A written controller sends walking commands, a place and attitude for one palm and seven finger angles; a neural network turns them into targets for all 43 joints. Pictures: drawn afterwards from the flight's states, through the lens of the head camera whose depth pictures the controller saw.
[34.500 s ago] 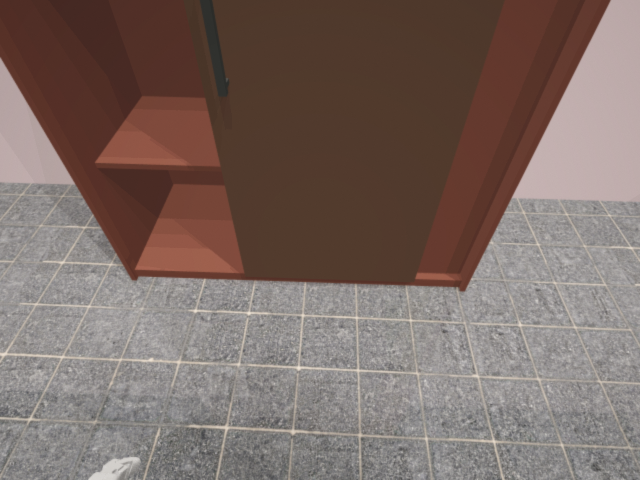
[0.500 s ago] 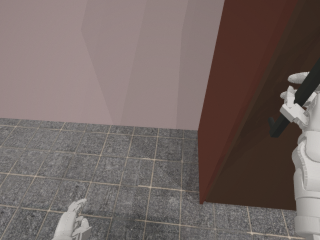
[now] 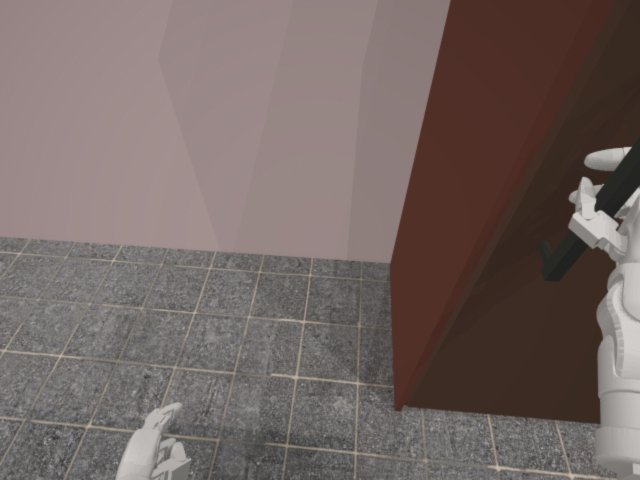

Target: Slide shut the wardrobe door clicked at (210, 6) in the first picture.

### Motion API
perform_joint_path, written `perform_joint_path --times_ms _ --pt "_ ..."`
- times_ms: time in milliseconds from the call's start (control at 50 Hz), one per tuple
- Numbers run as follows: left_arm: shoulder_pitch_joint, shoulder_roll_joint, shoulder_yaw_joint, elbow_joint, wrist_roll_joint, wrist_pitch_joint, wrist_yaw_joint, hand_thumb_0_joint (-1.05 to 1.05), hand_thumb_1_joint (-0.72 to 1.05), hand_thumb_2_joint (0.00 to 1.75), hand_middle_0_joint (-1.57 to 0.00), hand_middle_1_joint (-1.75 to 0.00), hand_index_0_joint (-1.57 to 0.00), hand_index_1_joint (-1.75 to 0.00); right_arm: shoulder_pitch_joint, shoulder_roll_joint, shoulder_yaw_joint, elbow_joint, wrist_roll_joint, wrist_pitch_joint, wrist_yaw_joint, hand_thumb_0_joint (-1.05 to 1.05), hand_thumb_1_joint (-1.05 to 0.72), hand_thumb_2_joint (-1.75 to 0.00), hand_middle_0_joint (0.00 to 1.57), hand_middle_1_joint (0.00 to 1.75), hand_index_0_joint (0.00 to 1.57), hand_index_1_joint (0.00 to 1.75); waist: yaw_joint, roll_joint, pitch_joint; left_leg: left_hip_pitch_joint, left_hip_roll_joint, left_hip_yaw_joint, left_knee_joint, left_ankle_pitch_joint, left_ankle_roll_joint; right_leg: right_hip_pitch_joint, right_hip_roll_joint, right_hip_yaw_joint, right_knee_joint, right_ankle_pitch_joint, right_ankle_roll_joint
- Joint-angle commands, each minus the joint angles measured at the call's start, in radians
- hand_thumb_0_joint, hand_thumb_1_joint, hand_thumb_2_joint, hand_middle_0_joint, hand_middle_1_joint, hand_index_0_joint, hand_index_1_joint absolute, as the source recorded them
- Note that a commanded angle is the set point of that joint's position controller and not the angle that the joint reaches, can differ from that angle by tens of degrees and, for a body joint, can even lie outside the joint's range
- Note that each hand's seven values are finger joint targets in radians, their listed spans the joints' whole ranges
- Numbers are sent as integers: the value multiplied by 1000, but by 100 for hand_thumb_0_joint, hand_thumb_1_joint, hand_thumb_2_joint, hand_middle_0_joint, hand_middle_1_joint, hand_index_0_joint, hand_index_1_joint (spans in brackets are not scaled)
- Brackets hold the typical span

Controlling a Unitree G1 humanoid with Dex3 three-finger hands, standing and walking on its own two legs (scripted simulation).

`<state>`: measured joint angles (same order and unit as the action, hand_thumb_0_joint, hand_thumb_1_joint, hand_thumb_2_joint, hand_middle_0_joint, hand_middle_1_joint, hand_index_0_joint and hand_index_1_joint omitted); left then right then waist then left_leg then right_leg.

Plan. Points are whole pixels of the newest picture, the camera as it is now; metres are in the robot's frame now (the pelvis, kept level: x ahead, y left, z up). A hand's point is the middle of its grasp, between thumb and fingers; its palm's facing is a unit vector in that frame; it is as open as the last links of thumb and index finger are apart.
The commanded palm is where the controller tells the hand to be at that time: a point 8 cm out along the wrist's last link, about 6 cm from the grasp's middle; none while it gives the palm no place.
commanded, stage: loosen the grip on the handle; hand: right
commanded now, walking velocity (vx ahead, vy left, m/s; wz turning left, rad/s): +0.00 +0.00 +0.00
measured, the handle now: (604, 185) +0.39 -0.30 +0.18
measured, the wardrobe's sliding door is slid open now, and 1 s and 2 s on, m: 0.01 0.01 0.01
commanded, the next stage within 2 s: slip the hand off the handle in 0.54 s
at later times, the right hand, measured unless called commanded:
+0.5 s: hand (581, 223) +0.36 -0.27 +0.16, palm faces +0.42 +0.89 -0.16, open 14.1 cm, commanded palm +0.31 -0.31 +0.17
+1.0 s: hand (607, 222) +0.36 -0.30 +0.16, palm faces +0.45 +0.88 -0.14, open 14.4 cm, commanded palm +0.32 -0.35 +0.17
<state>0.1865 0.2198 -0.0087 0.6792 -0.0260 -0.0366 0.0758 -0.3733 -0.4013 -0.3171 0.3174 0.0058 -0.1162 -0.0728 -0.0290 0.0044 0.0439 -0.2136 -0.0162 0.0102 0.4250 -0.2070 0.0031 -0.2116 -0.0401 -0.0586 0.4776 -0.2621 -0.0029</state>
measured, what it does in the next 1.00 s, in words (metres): stands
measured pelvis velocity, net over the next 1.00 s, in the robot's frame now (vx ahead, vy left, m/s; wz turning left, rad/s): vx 0.00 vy -0.01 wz -0.04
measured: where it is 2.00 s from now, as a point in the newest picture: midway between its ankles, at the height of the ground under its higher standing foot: outside the picture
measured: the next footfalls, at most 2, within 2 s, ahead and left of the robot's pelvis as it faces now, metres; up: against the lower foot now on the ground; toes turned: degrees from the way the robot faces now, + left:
none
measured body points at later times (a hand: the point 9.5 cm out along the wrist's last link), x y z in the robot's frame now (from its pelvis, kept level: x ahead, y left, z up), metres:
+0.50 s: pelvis -0.04 +0.01 -0.01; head -0.02 +0.00 +0.44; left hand +0.07 +0.26 -0.12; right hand +0.33 -0.32 +0.17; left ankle +0.01 +0.12 -0.74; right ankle -0.01 -0.11 -0.74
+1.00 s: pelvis +0.00 -0.01 -0.01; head +0.01 -0.01 +0.44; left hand +0.19 +0.21 -0.10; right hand +0.33 -0.34 +0.17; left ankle +0.01 +0.12 -0.74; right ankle -0.01 -0.11 -0.74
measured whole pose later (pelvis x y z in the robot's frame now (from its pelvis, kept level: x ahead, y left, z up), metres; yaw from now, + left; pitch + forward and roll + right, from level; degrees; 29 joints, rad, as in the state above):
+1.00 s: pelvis +0.00 -0.01 -0.01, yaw -2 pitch +3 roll +1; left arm 0.20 0.21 -0.05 0.65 -0.02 -0.10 0.10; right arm -0.38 -0.38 -0.33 0.33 0.07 -0.07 -0.06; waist -0.04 0.00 -0.06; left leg -0.33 0.02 0.03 0.56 -0.29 -0.01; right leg -0.34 0.00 -0.02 0.59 -0.31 -0.02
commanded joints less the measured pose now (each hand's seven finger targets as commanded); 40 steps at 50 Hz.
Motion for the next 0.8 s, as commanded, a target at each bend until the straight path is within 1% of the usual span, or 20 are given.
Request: perform_joint_path --times_ms 0,20,40,80,120,160,180,240,320,340,380,420,440,480,540,600,620,640,700,780 --pt "49 149 89 -92 -7 -122 -11 0 90 90 -20 -30 -20 -30 -365 -60 -57 -9 51 45 62 0 -54 -73 45 140 45 140 23 -167 -469 -21 13 69 98 397 31 204 -24 36 24 837 78" --pt "33 176 90 -88 6 -123 -9 0 90 90 -20 -30 -20 -30 -404 -123 -111 -86 103 10 69 0 -42 -67 45 140 45 140 3 -247 -457 -54 13 47 67 263 26 255 -20 47 24 745 76" --pt "7 176 88 -90 14 -126 -7 0 90 90 -20 -30 -20 -30 -387 -192 -158 -83 105 -4 52 0 -30 -61 45 140 45 140 -14 -238 -414 -23 20 35 49 260 33 187 3 25 26 561 52" --pt "-4 163 65 -102 12 -132 -13 0 90 90 -20 -30 -20 -30 -441 -146 -61 -59 55 -29 12 0 -5 -49 45 140 45 140 25 -103 -305 -29 28 41 35 185 29 24 21 21 5 285 13" --pt "-3 160 55 -122 4 -139 -19 0 90 90 -20 -30 -20 -30 -535 -92 66 -58 -20 -54 -28 0 19 -37 45 140 45 140 67 1 -244 -134 31 38 40 -6 20 -36 12 52 -17 79 -8" --pt "-4 165 53 -128 7 -151 -8 0 90 90 -20 -30 -20 -30 -565 -143 53 -25 -49 -90 -66 0 43 -26 44 138 44 138 61 33 -249 -162 35 13 25 -161 15 -66 17 67 -38 -116 -18" --pt "-2 167 49 -127 8 -155 -2 0 90 90 -20 -30 -20 -30 -602 -157 49 -16 -49 -107 -76 0 55 -20 42 137 42 137 69 51 -249 -163 40 2 11 -197 13 -81 24 65 -33 -162 -23" --pt "1 167 40 -112 5 -174 12 0 90 90 -20 -30 -20 -30 -675 -194 60 64 -51 -158 -69 0 55 -20 38 132 38 132 74 50 -239 -182 43 -32 -8 -326 7 -119 38 50 6 -234 -23" --pt "22 170 36 -90 1 -186 23 0 90 90 -20 -30 -20 -30 -746 -229 69 124 -38 -185 -41 0 55 -20 33 125 33 125 84 -40 -267 -179 47 -47 5 -334 10 -141 44 50 40 -249 -19" --pt "12 171 45 -113 5 -182 20 0 90 90 -20 -30 -20 -30 -631 -348 -72 46 -22 -190 -39 0 55 -20 32 123 32 123 10 -92 -358 -80 54 -63 6 -328 18 -137 46 48 33 -216 -19" --pt "-3 165 35 -115 5 -172 25 0 90 90 -20 -30 -20 -30 -619 -353 -81 43 6 -177 -32 0 55 -20 29 120 29 120 13 -97 -372 -41 58 -67 1 -315 18 -156 48 46 31 -202 -20" --pt "-11 161 30 -115 0 -175 26 0 90 90 -20 -30 -20 -30 -570 -300 -66 58 45 -169 -27 0 55 -20 26 117 26 117 19 -14 -290 -64 59 -77 -25 -355 9 -183 39 42 36 -193 -20" --pt "-17 163 26 -119 0 -178 27 0 90 90 -20 -30 -20 -30 -556 -278 -49 49 54 -166 -25 0 55 -20 25 115 25 115 19 -16 -247 -89 58 -73 -28 -363 9 -188 37 44 31 -201 -20" --pt "-16 174 29 -115 3 -178 32 0 90 90 -20 -30 -20 -30 -531 -310 -90 36 64 -158 -29 0 55 -20 25 115 25 115 17 10 -228 -89 57 -68 -24 -336 8 -193 33 46 30 -181 -24" --pt "-7 171 32 -125 7 -180 29 0 90 90 -20 -30 -20 -30 -491 -274 -78 -51 54 -149 -44 0 55 -20 25 115 25 115 9 -34 -264 -82 42 -23 25 -189 17 -131 27 58 7 -97 -28" --pt "20 174 35 -129 14 -178 26 0 90 90 -20 -30 -20 -30 -396 -253 -98 -120 60 -124 -49 0 55 -20 25 115 25 115 -4 -37 -330 -44 26 10 80 41 27 -66 22 67 22 117 -23" --pt "25 171 32 -122 13 -175 27 0 90 90 -20 -30 -20 -30 -445 -185 -24 -125 58 -109 -47 0 55 -20 25 115 25 115 28 -63 -317 -78 26 15 90 93 23 -48 23 63 36 163 -20" --pt "44 173 39 -112 15 -171 26 0 90 90 -20 -30 -20 -30 -442 -216 -65 -130 57 -100 -53 0 55 -20 25 115 25 115 18 -38 -337 -70 23 23 101 131 25 -34 20 71 41 208 -15" --pt "46 168 40 -124 18 -154 26 0 90 90 -20 -30 -20 -30 -388 -248 -102 -178 46 -64 -52 0 55 -20 25 115 25 115 2 -56 -390 -36 22 25 116 210 23 -8 22 60 55 308 -9" --pt "36 159 33 -128 14 -134 30 0 90 90 -20 -30 -20 -30 -367 -222 -93 -175 50 -19 -47 0 55 -20 25 115 25 115 6 -29 -337 -48 19 33 107 198 23 -18 19 69 49 307 0"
